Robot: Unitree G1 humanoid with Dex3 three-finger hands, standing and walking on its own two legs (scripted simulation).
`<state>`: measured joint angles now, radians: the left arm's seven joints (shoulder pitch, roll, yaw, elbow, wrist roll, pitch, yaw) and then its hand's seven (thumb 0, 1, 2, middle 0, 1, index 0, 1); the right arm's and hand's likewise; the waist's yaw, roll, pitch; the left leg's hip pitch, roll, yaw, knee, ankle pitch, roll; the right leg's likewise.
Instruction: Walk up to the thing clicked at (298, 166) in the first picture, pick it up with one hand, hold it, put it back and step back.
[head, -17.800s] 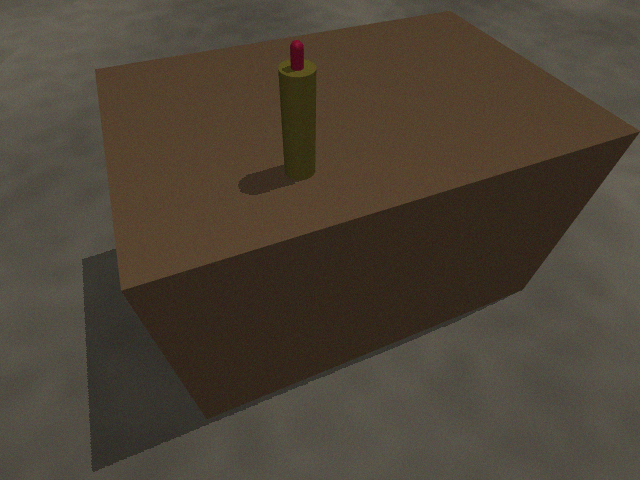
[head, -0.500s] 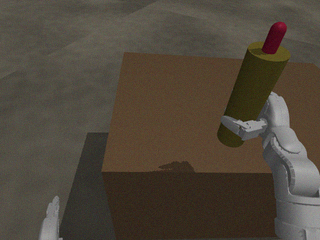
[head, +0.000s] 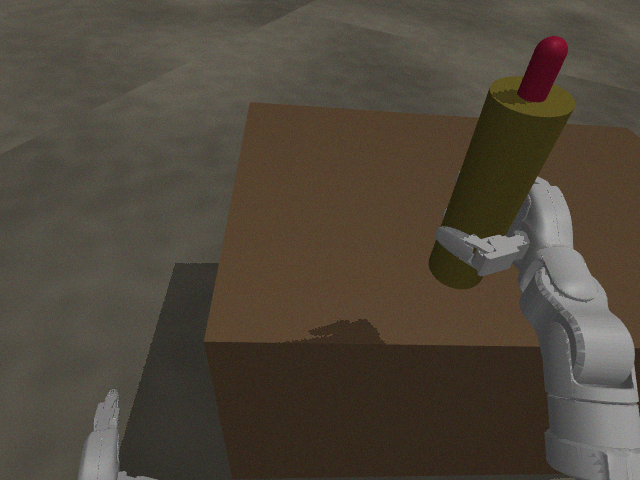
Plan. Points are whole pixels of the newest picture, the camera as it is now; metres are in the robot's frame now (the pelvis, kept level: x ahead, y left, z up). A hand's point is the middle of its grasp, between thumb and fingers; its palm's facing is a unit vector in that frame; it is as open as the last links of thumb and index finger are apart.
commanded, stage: hold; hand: right
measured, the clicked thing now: (493, 182) +0.32 -0.15 +0.26
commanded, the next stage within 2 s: crouch in 0.16 s
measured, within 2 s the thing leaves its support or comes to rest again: neither
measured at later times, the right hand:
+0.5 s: hand (467, 225) +0.35 -0.16 +0.18, palm faces +0.12 +0.99 -0.05, open 9.6 cm
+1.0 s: hand (452, 246) +0.40 -0.19 +0.09, palm faces +0.15 +0.99 -0.04, open 9.6 cm
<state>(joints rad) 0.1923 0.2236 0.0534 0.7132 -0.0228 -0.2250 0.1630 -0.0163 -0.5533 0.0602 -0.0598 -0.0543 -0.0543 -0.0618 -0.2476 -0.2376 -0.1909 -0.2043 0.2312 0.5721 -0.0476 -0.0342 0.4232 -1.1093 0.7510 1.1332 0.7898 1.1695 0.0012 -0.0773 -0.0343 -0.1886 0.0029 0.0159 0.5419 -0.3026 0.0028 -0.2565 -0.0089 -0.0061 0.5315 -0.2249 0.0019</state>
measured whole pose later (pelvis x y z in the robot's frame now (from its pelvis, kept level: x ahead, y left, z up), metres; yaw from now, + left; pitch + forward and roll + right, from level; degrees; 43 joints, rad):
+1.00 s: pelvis +0.00 +0.00 -0.01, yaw +2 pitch +3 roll +0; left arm 0.17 0.21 0.01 0.64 0.00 -0.24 0.14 -0.02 -0.53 0.05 -0.07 -0.05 -0.06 -0.05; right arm -0.37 -0.30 -0.24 0.45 0.19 0.09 -0.01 -0.03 0.43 -1.13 0.75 1.14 0.79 1.18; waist 0.06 -0.02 -0.03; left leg -0.35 -0.01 -0.01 0.60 -0.31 0.00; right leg -0.41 -0.03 -0.03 0.60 -0.25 0.00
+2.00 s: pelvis +0.01 -0.01 -0.02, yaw +3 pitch +12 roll +2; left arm 0.24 0.21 0.02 0.44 0.00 -0.17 0.06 -0.01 -0.55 0.06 -0.07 -0.04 -0.05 -0.05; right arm -0.62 -0.39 -0.37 0.97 0.12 -0.24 0.07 -0.03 0.43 -1.12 0.75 1.13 0.79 1.17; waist 0.14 0.02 -0.07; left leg -0.56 -0.03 -0.01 0.72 -0.36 -0.01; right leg -0.64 -0.05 -0.03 0.76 -0.32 -0.01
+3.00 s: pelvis -0.01 -0.01 -0.05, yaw +3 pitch +16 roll +2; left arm 0.35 0.25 0.03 0.21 0.02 -0.09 0.02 -0.01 -0.53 0.05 -0.06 -0.05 -0.06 -0.05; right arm -0.78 -0.48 -0.45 1.09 0.08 -0.33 0.10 0.00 0.57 -0.09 0.31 0.20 0.31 0.20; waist 0.17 0.01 -0.12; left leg -0.76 -0.04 0.00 0.90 -0.41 0.00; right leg -0.84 -0.05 -0.01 0.93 -0.37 -0.01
